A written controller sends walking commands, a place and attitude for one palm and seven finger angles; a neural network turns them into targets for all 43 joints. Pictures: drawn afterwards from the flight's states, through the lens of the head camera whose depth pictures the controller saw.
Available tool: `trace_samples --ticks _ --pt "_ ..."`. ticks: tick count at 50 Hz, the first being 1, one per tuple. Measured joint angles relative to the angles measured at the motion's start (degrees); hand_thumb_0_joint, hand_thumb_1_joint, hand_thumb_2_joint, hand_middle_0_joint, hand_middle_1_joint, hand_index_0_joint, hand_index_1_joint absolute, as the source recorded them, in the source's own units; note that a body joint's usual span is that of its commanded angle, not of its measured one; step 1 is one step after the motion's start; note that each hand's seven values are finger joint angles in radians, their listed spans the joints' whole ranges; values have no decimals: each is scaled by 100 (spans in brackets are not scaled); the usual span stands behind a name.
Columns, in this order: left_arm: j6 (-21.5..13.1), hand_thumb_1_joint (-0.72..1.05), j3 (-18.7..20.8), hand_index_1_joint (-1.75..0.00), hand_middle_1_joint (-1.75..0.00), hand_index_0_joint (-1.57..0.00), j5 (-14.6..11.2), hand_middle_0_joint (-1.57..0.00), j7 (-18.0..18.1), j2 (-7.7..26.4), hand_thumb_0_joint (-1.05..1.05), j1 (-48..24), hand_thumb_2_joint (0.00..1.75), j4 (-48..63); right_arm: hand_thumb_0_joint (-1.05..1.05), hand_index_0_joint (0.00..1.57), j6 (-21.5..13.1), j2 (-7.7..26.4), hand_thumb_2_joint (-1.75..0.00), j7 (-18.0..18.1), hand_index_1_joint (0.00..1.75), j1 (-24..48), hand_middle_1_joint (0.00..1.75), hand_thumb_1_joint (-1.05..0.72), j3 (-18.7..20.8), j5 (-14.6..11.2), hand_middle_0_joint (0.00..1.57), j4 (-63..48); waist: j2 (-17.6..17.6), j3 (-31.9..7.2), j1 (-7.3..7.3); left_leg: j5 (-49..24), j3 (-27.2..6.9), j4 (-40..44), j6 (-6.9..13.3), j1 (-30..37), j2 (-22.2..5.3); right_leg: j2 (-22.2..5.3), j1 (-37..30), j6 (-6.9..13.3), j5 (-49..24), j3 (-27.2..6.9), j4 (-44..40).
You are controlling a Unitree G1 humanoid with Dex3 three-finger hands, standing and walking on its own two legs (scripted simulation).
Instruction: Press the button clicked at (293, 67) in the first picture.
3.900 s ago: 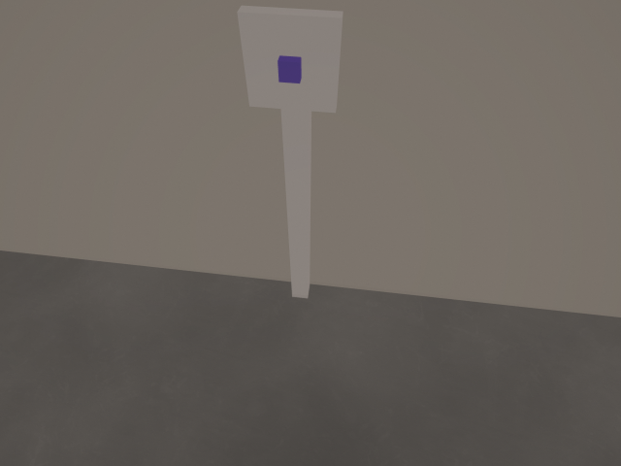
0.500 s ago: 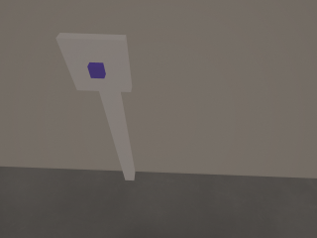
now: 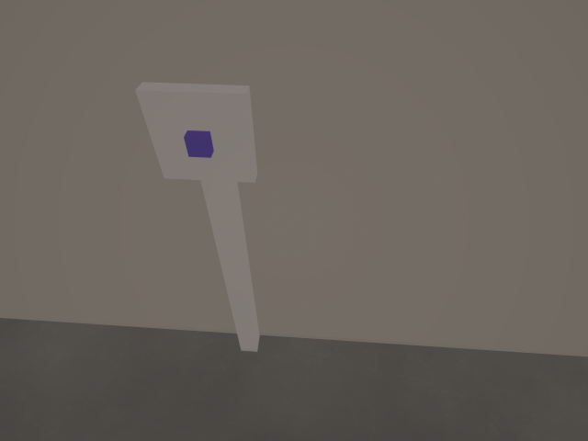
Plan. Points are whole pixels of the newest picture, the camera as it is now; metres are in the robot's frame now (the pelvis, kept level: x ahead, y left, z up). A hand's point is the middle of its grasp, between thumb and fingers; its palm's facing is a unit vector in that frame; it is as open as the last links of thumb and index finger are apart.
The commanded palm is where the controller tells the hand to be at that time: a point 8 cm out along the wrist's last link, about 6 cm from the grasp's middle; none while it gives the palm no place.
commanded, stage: shuffle to correct the standing spot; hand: left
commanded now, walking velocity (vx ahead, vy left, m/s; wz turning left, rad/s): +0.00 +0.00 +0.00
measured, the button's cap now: (199, 143) +0.56 +0.20 +0.13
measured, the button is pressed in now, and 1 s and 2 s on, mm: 0 0 0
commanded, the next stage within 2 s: come to a stop and stand still in 0.32 s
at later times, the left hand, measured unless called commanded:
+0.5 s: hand out of the picture +0.03 +0.18 -0.19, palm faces -0.03 -0.99 -0.14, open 7.4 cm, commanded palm none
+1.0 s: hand out of the picture +0.13 +0.20 -0.18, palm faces -0.06 -0.97 -0.23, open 7.4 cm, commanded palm none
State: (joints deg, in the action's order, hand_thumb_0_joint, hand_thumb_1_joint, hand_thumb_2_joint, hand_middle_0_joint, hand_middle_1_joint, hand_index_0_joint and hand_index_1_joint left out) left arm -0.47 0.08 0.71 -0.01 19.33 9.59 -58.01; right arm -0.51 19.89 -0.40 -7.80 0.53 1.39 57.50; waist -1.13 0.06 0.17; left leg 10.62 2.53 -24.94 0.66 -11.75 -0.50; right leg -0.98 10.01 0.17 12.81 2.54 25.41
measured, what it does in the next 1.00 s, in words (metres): shifts its weight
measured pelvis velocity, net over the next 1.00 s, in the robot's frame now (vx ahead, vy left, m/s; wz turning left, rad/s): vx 0.05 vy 0.02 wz -0.06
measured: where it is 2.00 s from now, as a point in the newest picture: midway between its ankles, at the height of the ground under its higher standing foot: outside the picture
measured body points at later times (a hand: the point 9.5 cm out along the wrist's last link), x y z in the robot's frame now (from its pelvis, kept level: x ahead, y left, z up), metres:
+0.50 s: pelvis +0.07 +0.02 -0.01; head +0.08 +0.03 +0.44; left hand +0.03 +0.24 -0.18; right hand +0.01 -0.20 -0.16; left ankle +0.03 +0.11 -0.74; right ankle +0.02 -0.10 -0.73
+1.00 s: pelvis +0.05 +0.02 -0.01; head +0.07 +0.02 +0.44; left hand +0.13 +0.25 -0.16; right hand +0.09 -0.22 -0.16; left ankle +0.03 +0.11 -0.74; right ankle +0.04 -0.10 -0.74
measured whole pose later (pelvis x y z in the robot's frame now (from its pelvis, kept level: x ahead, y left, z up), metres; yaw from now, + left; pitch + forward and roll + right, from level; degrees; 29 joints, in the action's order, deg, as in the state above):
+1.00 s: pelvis +0.05 +0.02 -0.01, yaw -3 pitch -1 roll +0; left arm -0.3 0.5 0.6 2.6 10.4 12.2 -56.7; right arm 0.2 10.7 0.9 -11.8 1.7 1.1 56.5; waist -0.4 3.0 1.4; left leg 20.2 5.3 -33.8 1.9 -12.5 -0.6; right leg -1.6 14.5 0.3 17.8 4.2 33.5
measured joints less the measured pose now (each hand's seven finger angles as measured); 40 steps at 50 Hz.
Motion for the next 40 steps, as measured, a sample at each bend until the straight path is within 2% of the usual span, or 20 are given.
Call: trace_samples --ticks 6,13,20,24,26,27,32,37,40 --pt "30 90 -50 -30 -30 -20 -6 -20 16 -71 0 111 89 -132 1 20 64 -73 -90 -16 30 -73 29 -90 -65 6 20 165 2 22 -4 -52 -16 83 -29 -8 -16 19 4 12 -46 15 -86" --pt "130 90 -92 -30 -30 -20 7 -20 15 -498 0 649 89 -309 1 20 184 -493 -90 -38 30 -600 29 -91 -160 32 19 448 47 -105 -18 442 16 -330 -44 -73 -65 57 -14 20 209 -24 97" --pt "119 90 -59 -30 -30 -20 1 -21 10 -882 0 1150 89 -474 1 20 117 -944 -90 -23 30 -1144 29 -90 -171 -20 20 693 215 -9 -19 818 91 -710 75 -8 -11 -12 -77 -57 644 -100 452" --pt "95 90 -50 -30 -30 -20 25 -21 39 -1013 0 1274 89 -556 1 20 -5 -1108 -90 47 30 -1306 29 -90 -122 -50 20 749 286 92 -19 1026 262 -755 162 105 35 -101 127 51 871 -70 981" --pt "80 90 -56 -30 -30 -20 9 -21 81 -1064 0 1246 89 -589 1 20 -50 -1169 -90 123 30 -1338 29 -90 -114 -59 20 774 281 184 6 1067 356 -683 167 247 37 -107 214 63 965 34 1057" --pt "69 90 -51 -30 -30 -20 -4 -21 103 -1081 0 1211 89 -587 1 20 -55 -1199 -90 161 30 -1347 29 -90 -116 -68 20 782 281 238 28 1086 386 -660 157 314 47 -112 188 60 748 87 878" --pt "-22 90 -25 -30 -30 -20 -50 -20 213 -1154 0 924 89 -447 1 20 48 -1268 -90 266 30 -1235 29 -90 -73 -141 20 812 74 285 123 1026 308 -556 40 390 -29 -42 7 0 597 204 553" --pt "63 92 94 -30 -30 -20 -29 -20 303 -1021 1 564 89 -137 1 20 68 -1319 -90 297 30 -863 29 -90 40 -113 20 574 79 393 106 691 314 -495 37 308 -50 -49 239 33 178 250 775" --pt "111 92 158 -30 -30 -20 -11 -20 285 -961 1 428 89 14 2 20 91 -1207 -90 323 30 -713 30 -92 125 -59 20 471 22 372 88 733 306 -405 84 317 -81 -23 348 20 98 271 898"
